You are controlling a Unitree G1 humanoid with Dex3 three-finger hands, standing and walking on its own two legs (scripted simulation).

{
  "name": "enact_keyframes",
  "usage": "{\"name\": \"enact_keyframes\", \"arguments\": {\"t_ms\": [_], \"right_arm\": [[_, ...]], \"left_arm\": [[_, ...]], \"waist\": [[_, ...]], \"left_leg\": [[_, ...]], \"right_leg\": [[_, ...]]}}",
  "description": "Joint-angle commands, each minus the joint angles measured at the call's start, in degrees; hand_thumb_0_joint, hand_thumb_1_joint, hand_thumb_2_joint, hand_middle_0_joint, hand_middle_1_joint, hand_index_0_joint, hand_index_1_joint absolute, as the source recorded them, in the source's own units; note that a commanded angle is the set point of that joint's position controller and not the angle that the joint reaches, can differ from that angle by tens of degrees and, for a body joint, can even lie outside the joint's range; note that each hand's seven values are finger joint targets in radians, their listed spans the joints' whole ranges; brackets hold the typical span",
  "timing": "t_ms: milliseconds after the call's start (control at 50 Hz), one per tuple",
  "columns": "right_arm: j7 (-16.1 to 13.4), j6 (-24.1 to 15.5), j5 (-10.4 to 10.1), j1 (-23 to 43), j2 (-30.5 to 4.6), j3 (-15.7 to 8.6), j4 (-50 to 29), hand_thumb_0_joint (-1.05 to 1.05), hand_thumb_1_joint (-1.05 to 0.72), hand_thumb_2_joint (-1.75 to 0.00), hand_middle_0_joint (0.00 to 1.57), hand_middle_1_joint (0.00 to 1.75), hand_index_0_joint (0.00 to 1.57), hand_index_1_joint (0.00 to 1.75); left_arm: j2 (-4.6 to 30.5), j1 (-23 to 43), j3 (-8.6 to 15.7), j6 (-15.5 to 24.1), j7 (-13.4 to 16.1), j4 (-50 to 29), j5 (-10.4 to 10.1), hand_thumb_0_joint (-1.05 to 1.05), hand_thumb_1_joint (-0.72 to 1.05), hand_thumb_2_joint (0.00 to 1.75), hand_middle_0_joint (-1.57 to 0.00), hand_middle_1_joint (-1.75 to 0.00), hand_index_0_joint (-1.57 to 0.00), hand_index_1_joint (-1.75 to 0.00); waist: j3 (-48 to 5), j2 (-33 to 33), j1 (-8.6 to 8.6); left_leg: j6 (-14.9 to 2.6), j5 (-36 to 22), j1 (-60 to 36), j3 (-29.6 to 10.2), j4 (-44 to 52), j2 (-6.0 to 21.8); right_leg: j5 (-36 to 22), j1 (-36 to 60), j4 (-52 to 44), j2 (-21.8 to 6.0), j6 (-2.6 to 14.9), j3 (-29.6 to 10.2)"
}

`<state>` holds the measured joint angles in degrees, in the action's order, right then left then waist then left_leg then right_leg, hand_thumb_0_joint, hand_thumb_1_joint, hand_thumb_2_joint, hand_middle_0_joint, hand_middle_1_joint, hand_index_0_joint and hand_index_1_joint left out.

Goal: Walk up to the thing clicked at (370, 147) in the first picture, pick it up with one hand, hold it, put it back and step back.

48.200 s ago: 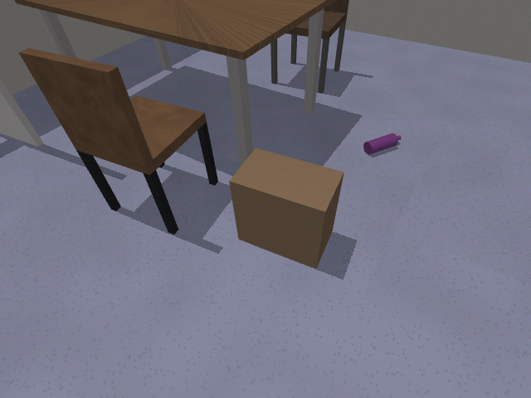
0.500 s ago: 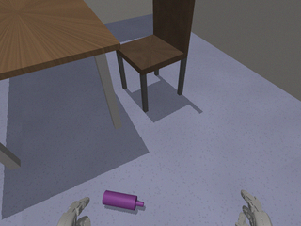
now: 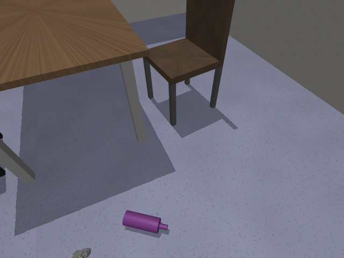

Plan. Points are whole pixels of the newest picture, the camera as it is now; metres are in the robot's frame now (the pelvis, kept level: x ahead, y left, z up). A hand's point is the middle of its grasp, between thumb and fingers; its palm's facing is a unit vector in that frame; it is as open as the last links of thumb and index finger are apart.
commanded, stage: stand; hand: left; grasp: from above
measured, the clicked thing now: (146, 222) +0.44 +0.20 -0.71
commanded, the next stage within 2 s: none
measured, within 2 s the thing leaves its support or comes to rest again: neither
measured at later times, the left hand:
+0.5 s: hand out of the picture +0.02 +0.25 -0.13, palm faces +0.03 -0.95 -0.33, open 7.4 cm
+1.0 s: hand out of the picture +0.04 +0.22 -0.13, palm faces +0.00 -0.95 -0.32, open 7.4 cm
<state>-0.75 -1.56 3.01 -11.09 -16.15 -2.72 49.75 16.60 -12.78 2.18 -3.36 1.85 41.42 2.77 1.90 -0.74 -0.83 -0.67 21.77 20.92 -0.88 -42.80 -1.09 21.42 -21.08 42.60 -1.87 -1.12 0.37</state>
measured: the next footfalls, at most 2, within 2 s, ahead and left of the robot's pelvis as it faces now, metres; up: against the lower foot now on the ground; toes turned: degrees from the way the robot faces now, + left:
none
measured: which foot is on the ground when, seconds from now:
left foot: down 0.00-1.00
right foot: down 0.00-1.00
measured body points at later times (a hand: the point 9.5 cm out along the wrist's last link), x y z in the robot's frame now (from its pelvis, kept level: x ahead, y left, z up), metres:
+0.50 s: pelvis -0.02 +0.01 +0.03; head -0.03 +0.01 +0.48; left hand +0.02 +0.30 -0.11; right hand +0.05 -0.26 -0.11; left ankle +0.01 +0.11 -0.71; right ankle +0.01 -0.13 -0.71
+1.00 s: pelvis -0.01 -0.01 +0.03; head -0.01 -0.02 +0.48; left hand +0.04 +0.27 -0.11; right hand +0.04 -0.30 -0.11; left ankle +0.01 +0.11 -0.71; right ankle +0.01 -0.13 -0.71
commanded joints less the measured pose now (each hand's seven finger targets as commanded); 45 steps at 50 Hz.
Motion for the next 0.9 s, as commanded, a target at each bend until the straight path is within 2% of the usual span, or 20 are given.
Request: {"name": "enact_keyframes", "arguments": {"t_ms": [0,60,100,160,220,300,320,360,460,500,520,540,560,580,660,720,760,800,840,880], "right_arm": [[-0.8,-1.3,-0.1,2.6,-8.2,-2.3,-2.7,0.00,-0.90,-0.90,0.20,0.30,0.20,0.30],[-1.1,-0.8,-0.3,2.2,-8.9,-2.0,-0.1,0.00,-0.90,-0.90,0.20,0.30,0.20,0.30],[-1.3,-0.5,-0.3,3.1,-9.7,-2.0,1.1,0.00,-0.90,-0.90,0.20,0.30,0.20,0.30],[-1.5,-0.4,-0.7,2.7,-10.0,-2.0,3.1,0.00,-0.90,-0.90,0.20,0.30,0.20,0.30],[-1.5,-0.2,-0.9,2.9,-10.3,-1.9,5.0,0.00,-0.90,-0.90,0.20,0.30,0.20,0.30],[-1.3,0.0,-1.1,3.7,-10.7,-1.8,6.5,0.00,-0.90,-0.90,0.20,0.30,0.20,0.30],[-1.3,0.2,-1.1,3.7,-11.0,-1.9,6.9,0.00,-0.90,-0.90,0.20,0.30,0.20,0.30],[-1.2,0.4,-1.0,4.2,-11.0,-1.9,7.3,0.00,-0.90,-0.90,0.20,0.30,0.20,0.30],[-0.9,0.2,-1.3,4.2,-10.9,-1.8,8.4,0.00,-0.90,-0.90,0.20,0.30,0.20,0.30],[-0.8,0.3,-1.4,4.0,-10.8,-1.7,8.8,0.00,-0.90,-0.90,0.20,0.30,0.20,0.30],[-0.7,0.5,-1.4,4.0,-11.1,-1.7,9.0,0.00,-0.90,-0.90,0.20,0.30,0.20,0.30],[-0.6,0.5,-1.3,4.2,-11.1,-1.7,9.0,0.00,-0.90,-0.90,0.20,0.30,0.20,0.30],[-0.6,0.7,-1.4,3.8,-11.2,-1.7,9.3,0.00,-0.90,-0.90,0.20,0.30,0.20,0.30],[-0.5,0.6,-1.4,4.1,-11.3,-1.7,9.3,0.00,-0.90,-0.90,0.20,0.30,0.20,0.30],[-0.3,0.9,-1.5,3.5,-11.4,-1.4,9.8,0.00,-0.90,-0.90,0.20,0.30,0.20,0.30],[-0.2,0.7,-1.6,3.0,-11.0,-1.1,10.1,0.00,-0.90,-0.90,0.20,0.30,0.20,0.30],[-0.1,0.5,-1.8,3.1,-11.2,-1.0,10.3,0.00,-0.90,-0.90,0.20,0.30,0.20,0.30],[-0.2,0.5,-1.7,3.5,-11.3,-0.8,10.5,0.00,-0.90,-0.90,0.20,0.30,0.20,0.30],[-0.3,0.5,-1.8,3.6,-11.4,-0.7,10.8,0.00,-0.90,-0.90,0.20,0.30,0.20,0.30],[-0.4,0.5,-1.9,3.5,-10.8,-0.3,11.1,0.00,-0.90,-0.90,0.20,0.30,0.20,0.30]], "left_arm": [[8.3,2.7,2.9,4.0,0.8,0.3,-0.3,0.00,0.90,0.90,-0.20,-0.30,-0.20,-0.30],[8.2,3.3,2.6,4.0,0.8,4.2,-0.7,0.00,0.90,0.90,-0.20,-0.30,-0.20,-0.30],[7.9,3.2,2.5,3.9,0.9,6.8,-0.8,0.00,0.90,0.90,-0.20,-0.30,-0.20,-0.30],[8.5,2.9,2.5,3.9,0.9,10.0,-0.9,0.00,0.90,0.90,-0.20,-0.30,-0.20,-0.30],[8.7,3.4,2.4,4.0,0.8,12.7,-1.0,0.00,0.90,0.90,-0.20,-0.30,-0.20,-0.30],[8.6,3.0,2.0,3.9,0.5,15.6,-0.9,0.00,0.90,0.90,-0.20,-0.30,-0.20,-0.30],[8.9,2.8,2.0,3.8,0.4,16.0,-0.9,0.00,0.90,0.90,-0.20,-0.30,-0.20,-0.30],[8.9,2.7,1.9,3.8,0.4,17.0,-0.8,0.00,0.90,0.90,-0.20,-0.30,-0.20,-0.30],[9.2,2.8,1.7,4.3,0.3,18.6,-0.8,0.00,0.90,0.90,-0.20,-0.30,-0.20,-0.30],[9.6,2.6,1.6,4.4,0.2,19.2,-0.8,0.00,0.90,0.90,-0.20,-0.30,-0.20,-0.30],[9.9,2.7,1.6,4.3,0.2,19.4,-0.8,0.00,0.90,0.90,-0.20,-0.30,-0.20,-0.30],[9.9,2.7,1.5,4.4,0.2,19.5,-0.8,0.00,0.90,0.90,-0.20,-0.30,-0.20,-0.30],[10.3,2.9,1.6,4.3,0.2,19.7,-0.8,0.00,0.90,0.90,-0.20,-0.30,-0.20,-0.30],[10.4,2.9,1.6,4.4,0.2,19.6,-0.9,0.00,0.90,0.90,-0.20,-0.30,-0.20,-0.30],[10.9,2.3,1.3,4.2,0.0,20.2,-0.9,0.00,0.90,0.90,-0.20,-0.30,-0.20,-0.30],[11.4,3.5,1.5,4.5,0.0,20.2,-1.1,0.00,0.90,0.90,-0.20,-0.30,-0.20,-0.30],[11.4,3.7,1.4,4.8,0.0,20.3,-1.3,0.00,0.90,0.90,-0.20,-0.30,-0.20,-0.30],[11.4,4.3,1.4,4.9,0.1,20.4,-1.3,0.00,0.90,0.90,-0.20,-0.30,-0.20,-0.30],[11.5,4.8,1.6,5.0,0.1,20.5,-1.5,0.00,0.90,0.90,-0.20,-0.30,-0.20,-0.30],[10.9,4.4,1.3,4.8,0.0,21.1,-1.6,0.00,0.90,0.90,-0.20,-0.30,-0.20,-0.30]], "waist": [[-6.7,-0.1,-0.25],[-3.0,1.2,0.04],[-2.0,2.9,-0.41],[-1.8,1.7,-0.26],[-0.7,2.5,-0.18],[2.0,2.6,-0.36],[2.6,3.4,-0.36],[2.6,3.0,-0.54],[1.4,1.9,-0.17],[2.3,0.7,0.01],[3.7,0.5,0.07],[2.6,0.6,0.09],[3.7,0.3,0.26],[2.0,0.5,0.18],[4.4,0.0,0.23],[2.0,-0.4,0.72],[0.1,-0.9,0.80],[0.4,-0.3,0.67],[-0.5,0.1,0.65],[0.0,-0.5,0.55]], "left_leg": [[-2.13,-16.2,-6.6,-4.5,9.8,3.6],[-2.07,-12.8,-6.6,-5.9,15.1,4.5],[-2.24,-11.8,-6.4,-7.1,18.1,5.4],[-1.86,-13.1,-9.1,-7.0,20.3,5.6],[-1.55,-11.8,-9.1,-7.1,22.7,5.9],[-1.28,-4.4,-7.4,-8.2,26.8,6.1],[-1.24,-0.9,-7.2,-8.5,28.1,6.3],[-1.24,0.5,-6.5,-8.7,29.1,6.3],[-1.17,-3.2,-9.4,-7.8,28.3,6.4],[-1.11,-3.0,-10.0,-7.4,28.1,6.0],[-1.01,-0.5,-9.0,-7.4,28.3,5.9],[-1.12,-1.9,-9.9,-7.1,27.7,5.8],[-1.03,-0.5,-9.1,-7.0,27.9,5.8],[-1.09,-2.6,-10.8,-6.8,27.5,5.9],[-0.96,1.4,-9.1,-6.7,27.7,5.5],[-1.17,-2.6,-10.8,-6.1,26.5,5.6],[-1.19,-8.1,-13.5,-5.6,25.5,5.8],[-1.37,-8.7,-13.1,-5.5,25.3,6.0],[-1.37,-11.4,-13.1,-5.3,25.3,6.3],[-1.24,-11.8,-13.4,-5.1,25.7,6.4]], "right_leg": [[-16.4,6.6,-11.1,-3.9,2.94,-4.8],[-13.0,7.2,-14.2,-3.4,2.65,-4.5],[-12.4,9.1,-15.4,-3.1,2.29,-3.9],[-13.1,10.8,-17.4,-3.3,2.16,-3.8],[-11.9,12.7,-19.3,-3.5,1.89,-3.9],[-9.5,13.4,-20.9,-3.2,1.47,-3.4],[-8.2,12.5,-21.2,-2.9,1.37,-3.4],[-7.9,13.2,-21.5,-2.9,1.32,-3.3],[-9.3,13.5,-23.1,-3.9,1.30,-4.0],[-6.7,11.8,-24.5,-3.9,1.20,-4.5],[-4.7,10.6,-24.9,-3.4,1.10,-4.4],[-4.9,11.2,-25.2,-3.9,1.24,-4.7],[-3.3,10.4,-25.7,-3.9,1.27,-4.9],[-4.7,10.9,-25.7,-4.3,1.53,-5.2],[1.2,8.3,-27.2,-4.0,1.55,-5.9],[-1.1,9.3,-27.4,-4.7,1.88,-6.6],[-4.8,10.0,-27.5,-5.2,1.97,-6.8],[-5.6,10.4,-27.4,-5.1,1.90,-6.5],[-10.0,12.3,-26.6,-5.1,1.87,-6.2],[-9.6,12.1,-26.8,-4.9,1.88,-6.0]]}}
